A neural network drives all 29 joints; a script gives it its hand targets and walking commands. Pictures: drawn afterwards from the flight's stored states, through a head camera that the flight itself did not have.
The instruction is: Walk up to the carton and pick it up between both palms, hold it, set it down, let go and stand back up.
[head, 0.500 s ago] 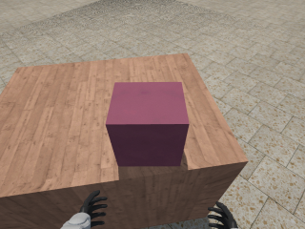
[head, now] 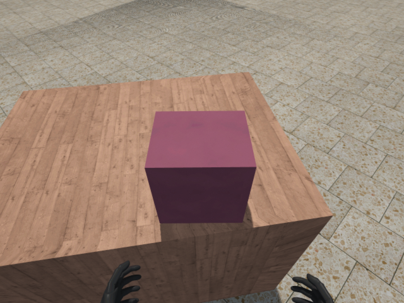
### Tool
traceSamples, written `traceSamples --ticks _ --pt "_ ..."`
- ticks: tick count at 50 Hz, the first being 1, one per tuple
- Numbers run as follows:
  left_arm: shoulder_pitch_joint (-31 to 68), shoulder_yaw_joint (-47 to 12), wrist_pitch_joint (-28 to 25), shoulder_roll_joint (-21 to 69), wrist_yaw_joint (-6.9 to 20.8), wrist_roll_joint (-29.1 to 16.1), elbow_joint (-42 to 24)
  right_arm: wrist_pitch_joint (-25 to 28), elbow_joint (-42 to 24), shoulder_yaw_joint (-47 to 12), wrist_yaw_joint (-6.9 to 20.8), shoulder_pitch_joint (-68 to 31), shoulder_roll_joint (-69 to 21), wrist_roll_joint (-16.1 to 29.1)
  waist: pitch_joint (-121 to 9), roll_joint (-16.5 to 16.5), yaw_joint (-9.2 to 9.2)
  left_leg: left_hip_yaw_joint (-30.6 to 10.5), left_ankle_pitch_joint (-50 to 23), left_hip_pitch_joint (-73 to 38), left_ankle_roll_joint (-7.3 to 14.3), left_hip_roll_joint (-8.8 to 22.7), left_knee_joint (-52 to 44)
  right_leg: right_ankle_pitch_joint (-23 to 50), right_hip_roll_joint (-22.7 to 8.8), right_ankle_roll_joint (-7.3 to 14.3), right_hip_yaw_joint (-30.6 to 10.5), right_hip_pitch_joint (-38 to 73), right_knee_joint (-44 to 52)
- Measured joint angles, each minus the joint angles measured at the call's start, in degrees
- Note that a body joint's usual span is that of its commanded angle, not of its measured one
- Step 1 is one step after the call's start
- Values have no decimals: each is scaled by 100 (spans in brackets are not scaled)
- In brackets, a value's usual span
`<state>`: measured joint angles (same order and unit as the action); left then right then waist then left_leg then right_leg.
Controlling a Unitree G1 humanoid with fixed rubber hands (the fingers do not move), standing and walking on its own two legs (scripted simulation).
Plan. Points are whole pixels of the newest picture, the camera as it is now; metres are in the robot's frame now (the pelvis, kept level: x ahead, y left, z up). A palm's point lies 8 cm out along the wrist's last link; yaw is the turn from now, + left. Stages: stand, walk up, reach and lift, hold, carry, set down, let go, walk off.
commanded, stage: reach and lift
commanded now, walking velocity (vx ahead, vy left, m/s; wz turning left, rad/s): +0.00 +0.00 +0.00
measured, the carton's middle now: (200, 169) +0.43 +0.04 +0.02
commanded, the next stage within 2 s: none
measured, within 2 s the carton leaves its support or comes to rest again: neither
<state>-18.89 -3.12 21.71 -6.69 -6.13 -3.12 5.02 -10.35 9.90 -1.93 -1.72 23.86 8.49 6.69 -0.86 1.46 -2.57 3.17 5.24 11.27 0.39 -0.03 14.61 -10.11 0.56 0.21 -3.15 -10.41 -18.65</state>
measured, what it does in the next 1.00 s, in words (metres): stands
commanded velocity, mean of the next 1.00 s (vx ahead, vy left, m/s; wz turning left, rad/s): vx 0.00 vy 0.00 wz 0.00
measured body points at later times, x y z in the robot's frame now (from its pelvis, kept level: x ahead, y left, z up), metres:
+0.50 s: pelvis +0.03 -0.01 +0.00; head +0.04 -0.01 +0.45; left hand +0.21 +0.20 -0.02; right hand +0.22 -0.21 -0.02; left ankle +0.02 +0.12 -0.75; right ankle -0.01 -0.12 -0.75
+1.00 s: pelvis +0.03 +0.00 +0.00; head +0.02 +0.01 +0.45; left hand +0.27 +0.20 +0.02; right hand +0.28 -0.20 +0.01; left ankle +0.02 +0.12 -0.75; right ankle -0.01 -0.12 -0.75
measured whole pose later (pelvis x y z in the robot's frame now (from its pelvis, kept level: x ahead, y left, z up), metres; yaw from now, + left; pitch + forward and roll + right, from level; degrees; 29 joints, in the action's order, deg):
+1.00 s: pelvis +0.03 +0.00 +0.00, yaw +1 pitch +2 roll +1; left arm -7.1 -2.9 0.5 -6.6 -7.7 -4.6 10.8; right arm 7.0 16.9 -2.8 -0.4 8.7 14.4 13.4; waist -2.9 1.4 -2.2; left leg 1.9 8.0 8.9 0.4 -0.3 15.5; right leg -12.0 0.5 0.3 -2.7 -6.8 -17.3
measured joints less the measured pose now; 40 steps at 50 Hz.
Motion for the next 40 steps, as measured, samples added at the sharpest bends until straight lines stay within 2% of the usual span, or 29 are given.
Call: traceSamples --ticks 9,22,33,40 --pt "-137 16 -631 10 31 -29 -72 521 -223 5 51 76 218 90 -87 -76 -25 17 95 -63 6 -10 -49 -61 -9 -6 -28 83 105" --pt "-179 24 -1793 -40 149 -52 290 1373 -47 -120 73 31 378 264 -273 -75 -11 -85 212 -188 -57 25 -82 -155 34 66 46 275 227" --pt "110 49 -2233 -54 129 -92 313 1715 12 -222 -21 -338 380 380 -258 -17 3 -145 278 -296 -69 16 -29 -223 33 80 83 412 201" --pt "403 42 -2484 -15 64 -101 415 1946 246 -173 24 -714 469 479 -244 -17 14 -165 303 -322 -40 -13 34 -232 8 52 91 465 181"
